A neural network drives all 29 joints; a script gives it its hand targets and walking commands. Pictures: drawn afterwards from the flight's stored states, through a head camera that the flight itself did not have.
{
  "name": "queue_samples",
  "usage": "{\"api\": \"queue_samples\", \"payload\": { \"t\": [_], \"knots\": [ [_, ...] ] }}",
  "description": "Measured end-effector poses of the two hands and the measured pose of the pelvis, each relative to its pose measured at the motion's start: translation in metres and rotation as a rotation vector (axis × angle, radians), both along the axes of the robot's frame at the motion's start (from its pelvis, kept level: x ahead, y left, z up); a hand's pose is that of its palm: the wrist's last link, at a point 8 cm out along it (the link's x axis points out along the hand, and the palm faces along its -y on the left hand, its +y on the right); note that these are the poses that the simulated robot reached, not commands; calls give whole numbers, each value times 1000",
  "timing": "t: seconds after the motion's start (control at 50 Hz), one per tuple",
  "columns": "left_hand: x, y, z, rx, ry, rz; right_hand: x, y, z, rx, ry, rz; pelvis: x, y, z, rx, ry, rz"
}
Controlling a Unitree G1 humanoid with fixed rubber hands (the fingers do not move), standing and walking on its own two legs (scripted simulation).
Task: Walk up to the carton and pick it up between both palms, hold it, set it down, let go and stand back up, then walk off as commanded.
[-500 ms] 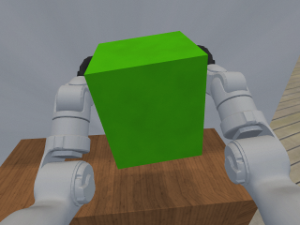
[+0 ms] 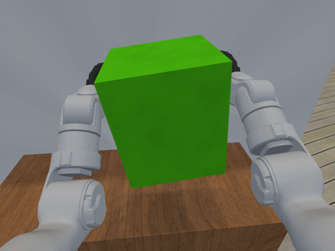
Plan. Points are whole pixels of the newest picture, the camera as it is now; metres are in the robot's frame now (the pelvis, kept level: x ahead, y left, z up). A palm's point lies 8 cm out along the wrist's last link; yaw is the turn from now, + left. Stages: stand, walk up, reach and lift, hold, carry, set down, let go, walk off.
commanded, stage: hold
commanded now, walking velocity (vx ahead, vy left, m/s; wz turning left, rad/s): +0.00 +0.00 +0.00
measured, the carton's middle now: (166, 110) +0.35 +0.00 +0.27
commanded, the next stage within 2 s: none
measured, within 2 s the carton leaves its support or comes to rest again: neither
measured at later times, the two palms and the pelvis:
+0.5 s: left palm (94, 93) +0.36 +0.15 +0.30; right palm (230, 81) +0.38 -0.15 +0.32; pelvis +0.00 +0.00 +0.00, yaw +0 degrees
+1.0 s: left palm (95, 94) +0.36 +0.15 +0.30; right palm (230, 82) +0.38 -0.15 +0.32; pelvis +0.00 +0.00 +0.00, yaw +0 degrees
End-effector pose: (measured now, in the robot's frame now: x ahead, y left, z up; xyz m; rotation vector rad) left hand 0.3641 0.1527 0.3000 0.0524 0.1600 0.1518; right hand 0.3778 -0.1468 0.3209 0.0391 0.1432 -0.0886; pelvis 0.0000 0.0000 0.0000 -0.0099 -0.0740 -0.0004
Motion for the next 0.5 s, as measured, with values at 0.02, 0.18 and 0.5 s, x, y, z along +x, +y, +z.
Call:
{"api": "queue_samples", "payload": {
  "t": [0.02,0.18,0.5],
  "knots": [
    [0,0,0,0,0,0,0,0,0,0,0,0,0,0,0,0,0,0],
    [-1,0,1,0,-4,0,-1,0,1,0,-4,0,0,0,0,0,0,0],
    [-1,0,2,0,-6,0,-2,0,2,0,-4,0,0,0,0,0,0,0]
  ]
}}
